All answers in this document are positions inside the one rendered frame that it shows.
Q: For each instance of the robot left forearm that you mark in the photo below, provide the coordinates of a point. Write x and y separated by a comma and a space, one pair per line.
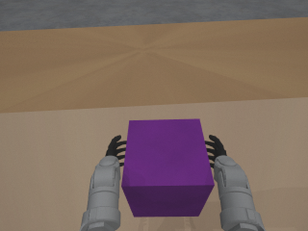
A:
102, 212

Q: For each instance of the robot right hand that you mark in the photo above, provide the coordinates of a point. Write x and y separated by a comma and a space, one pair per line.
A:
218, 149

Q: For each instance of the carton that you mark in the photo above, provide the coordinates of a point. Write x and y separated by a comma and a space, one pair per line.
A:
166, 171

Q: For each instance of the robot left hand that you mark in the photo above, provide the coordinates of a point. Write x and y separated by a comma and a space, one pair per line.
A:
113, 151

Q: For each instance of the robot right forearm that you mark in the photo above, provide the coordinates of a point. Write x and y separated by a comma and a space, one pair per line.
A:
238, 211

